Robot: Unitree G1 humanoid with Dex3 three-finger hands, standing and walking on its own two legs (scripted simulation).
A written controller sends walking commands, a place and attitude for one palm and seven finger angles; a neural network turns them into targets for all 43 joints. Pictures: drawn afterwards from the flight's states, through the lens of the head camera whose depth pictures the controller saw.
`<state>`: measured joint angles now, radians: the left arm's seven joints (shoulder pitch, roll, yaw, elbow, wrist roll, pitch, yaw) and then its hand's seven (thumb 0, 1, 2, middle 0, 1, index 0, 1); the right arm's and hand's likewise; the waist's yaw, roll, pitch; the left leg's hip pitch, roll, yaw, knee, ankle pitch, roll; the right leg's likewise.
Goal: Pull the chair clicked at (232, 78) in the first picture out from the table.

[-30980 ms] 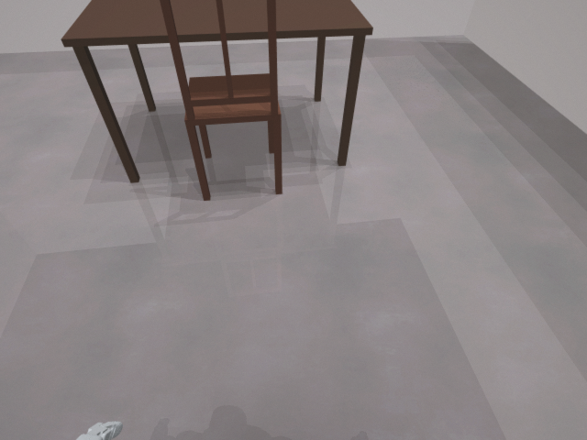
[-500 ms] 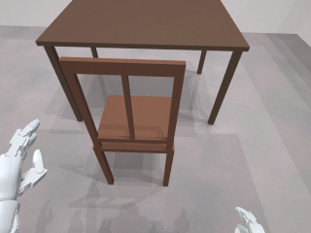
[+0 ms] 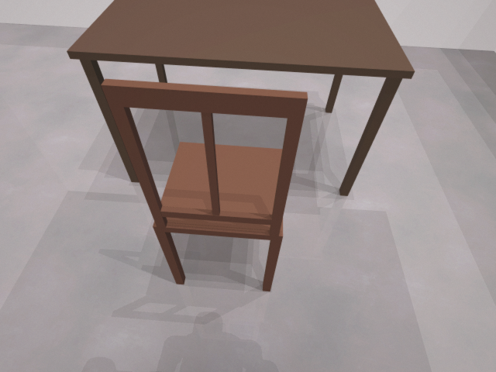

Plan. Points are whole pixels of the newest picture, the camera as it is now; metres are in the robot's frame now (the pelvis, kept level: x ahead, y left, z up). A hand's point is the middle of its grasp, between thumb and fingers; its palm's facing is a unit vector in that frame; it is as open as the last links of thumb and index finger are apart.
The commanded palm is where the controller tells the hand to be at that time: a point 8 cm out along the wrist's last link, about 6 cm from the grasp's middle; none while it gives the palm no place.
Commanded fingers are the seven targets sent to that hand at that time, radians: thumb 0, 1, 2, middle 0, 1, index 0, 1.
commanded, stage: let the arm hang, fingers relaxed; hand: left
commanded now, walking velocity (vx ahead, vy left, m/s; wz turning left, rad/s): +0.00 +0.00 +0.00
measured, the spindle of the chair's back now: (212, 171) +0.54 +0.13 -0.05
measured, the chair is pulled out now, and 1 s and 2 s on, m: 0.35 0.35 0.35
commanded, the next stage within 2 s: look to check the result in 0.54 s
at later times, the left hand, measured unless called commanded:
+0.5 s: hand out of the picture +0.00 +0.14 -0.17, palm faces +0.03 -0.98 -0.17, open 7.3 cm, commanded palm none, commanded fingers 0.00 0.90 0.90 -0.20 -0.30 -0.20 -0.30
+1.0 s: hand out of the picture -0.01 +0.14 -0.17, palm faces +0.04 -0.99 -0.16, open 7.4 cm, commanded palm none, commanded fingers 0.00 0.90 0.90 -0.20 -0.30 -0.20 -0.30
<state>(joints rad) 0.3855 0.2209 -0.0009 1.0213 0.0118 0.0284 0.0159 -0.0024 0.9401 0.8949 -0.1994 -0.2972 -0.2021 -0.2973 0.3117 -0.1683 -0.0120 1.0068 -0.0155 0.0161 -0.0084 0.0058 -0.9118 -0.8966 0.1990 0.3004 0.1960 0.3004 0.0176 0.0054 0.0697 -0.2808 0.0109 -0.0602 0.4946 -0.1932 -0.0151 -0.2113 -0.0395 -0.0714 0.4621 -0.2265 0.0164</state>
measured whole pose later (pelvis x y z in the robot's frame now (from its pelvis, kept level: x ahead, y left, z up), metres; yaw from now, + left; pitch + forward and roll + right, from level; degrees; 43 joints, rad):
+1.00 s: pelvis +0.00 -0.02 +0.00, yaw +0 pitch -2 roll -1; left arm 0.32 0.12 0.00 1.06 0.01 0.01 0.03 0.00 0.91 0.90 -0.20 -0.30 -0.20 -0.30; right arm 0.32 -0.11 -0.01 1.07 -0.02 0.00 -0.03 0.00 -0.91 -0.90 0.20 0.30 0.19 0.30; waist 0.00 0.01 0.08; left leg -0.26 0.03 -0.07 0.48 -0.19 -0.04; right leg -0.20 -0.02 -0.08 0.48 -0.24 -0.01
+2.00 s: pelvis +0.06 -0.03 -0.01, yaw -1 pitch +0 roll +0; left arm 0.33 0.12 0.02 1.05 0.00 0.00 0.02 0.00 0.91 0.90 -0.20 -0.30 -0.20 -0.30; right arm 0.33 -0.11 -0.02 1.08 -0.02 -0.02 -0.05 0.00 -0.91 -0.90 0.20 0.30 0.19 0.30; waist -0.01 0.00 0.06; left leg -0.22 0.06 -0.05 0.56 -0.33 -0.04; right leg -0.16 0.00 -0.07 0.53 -0.36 -0.03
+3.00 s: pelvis +0.03 +0.01 +0.00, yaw -3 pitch -1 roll +0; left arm 0.34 0.16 -0.03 1.10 0.01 -0.01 0.02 0.01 0.91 0.90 -0.20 -0.30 -0.20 -0.30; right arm 0.28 -0.17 0.02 1.10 -0.01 -0.01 -0.01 0.00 -0.91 -0.90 0.20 0.30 0.20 0.30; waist 0.01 -0.01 0.04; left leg -0.24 0.00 0.04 0.48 -0.23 0.01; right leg -0.20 -0.04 0.01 0.49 -0.27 0.03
